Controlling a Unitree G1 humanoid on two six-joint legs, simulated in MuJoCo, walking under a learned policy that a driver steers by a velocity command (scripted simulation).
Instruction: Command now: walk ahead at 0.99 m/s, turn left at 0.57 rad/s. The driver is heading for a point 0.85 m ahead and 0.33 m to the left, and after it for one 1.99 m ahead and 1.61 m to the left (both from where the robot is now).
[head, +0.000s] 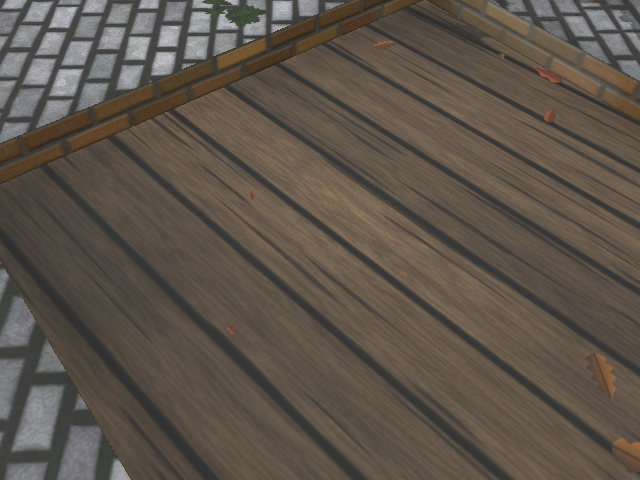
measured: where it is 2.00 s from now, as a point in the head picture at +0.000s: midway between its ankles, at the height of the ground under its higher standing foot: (217, 284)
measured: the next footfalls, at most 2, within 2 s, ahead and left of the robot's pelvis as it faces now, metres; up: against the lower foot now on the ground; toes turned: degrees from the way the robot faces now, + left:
left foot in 0.18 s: +0.31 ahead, +0.08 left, -0.14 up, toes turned +12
right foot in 0.48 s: +0.77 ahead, -0.05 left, -0.14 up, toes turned +29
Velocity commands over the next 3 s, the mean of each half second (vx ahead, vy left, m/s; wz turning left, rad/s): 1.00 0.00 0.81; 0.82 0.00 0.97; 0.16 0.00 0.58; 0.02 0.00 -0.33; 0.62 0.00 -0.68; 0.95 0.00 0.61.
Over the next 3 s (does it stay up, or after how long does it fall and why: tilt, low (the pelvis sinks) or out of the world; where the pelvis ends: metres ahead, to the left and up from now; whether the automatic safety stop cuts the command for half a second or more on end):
stays up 1.60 0.73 -0.11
